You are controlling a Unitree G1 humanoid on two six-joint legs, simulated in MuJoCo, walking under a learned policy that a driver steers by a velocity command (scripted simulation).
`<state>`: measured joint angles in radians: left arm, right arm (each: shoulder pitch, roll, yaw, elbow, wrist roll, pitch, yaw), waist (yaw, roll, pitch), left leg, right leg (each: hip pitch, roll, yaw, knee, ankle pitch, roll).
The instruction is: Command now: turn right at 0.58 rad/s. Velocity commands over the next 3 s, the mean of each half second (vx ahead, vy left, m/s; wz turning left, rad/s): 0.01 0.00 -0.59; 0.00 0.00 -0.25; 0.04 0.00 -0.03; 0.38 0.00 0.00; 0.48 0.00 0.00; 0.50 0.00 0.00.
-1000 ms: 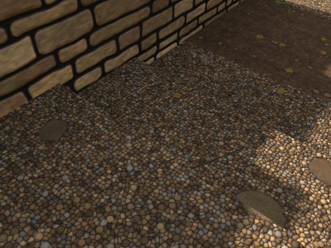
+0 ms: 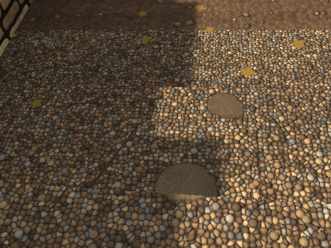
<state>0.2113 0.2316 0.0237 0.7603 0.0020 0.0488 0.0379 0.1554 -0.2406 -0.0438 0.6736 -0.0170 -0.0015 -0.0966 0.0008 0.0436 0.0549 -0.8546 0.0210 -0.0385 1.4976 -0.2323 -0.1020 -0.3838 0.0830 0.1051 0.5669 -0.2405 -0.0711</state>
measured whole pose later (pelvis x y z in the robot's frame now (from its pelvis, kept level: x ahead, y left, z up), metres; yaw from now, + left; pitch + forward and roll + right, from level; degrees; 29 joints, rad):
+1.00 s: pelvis +0.10 +0.01 +0.00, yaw -23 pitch +0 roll +0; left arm 0.19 0.18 0.03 0.67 0.01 0.04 -0.01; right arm 0.25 -0.25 -0.05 0.80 -0.02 0.00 0.01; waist -0.04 0.01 0.00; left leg -0.21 0.07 0.06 0.52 -0.31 -0.05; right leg -0.22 0.04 0.03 0.54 -0.31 -0.03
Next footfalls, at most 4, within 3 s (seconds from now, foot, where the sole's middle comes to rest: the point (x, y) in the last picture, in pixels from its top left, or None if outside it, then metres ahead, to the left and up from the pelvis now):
0.32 left None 0.17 0.14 -0.77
0.72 right None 0.08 -0.09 -0.77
1.66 left None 0.27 0.11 -0.77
2.14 right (236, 223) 0.50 -0.18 -0.77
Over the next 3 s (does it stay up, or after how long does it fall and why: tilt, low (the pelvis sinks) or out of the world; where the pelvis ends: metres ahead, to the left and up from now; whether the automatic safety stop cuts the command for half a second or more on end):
stays up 0.89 -0.07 -0.18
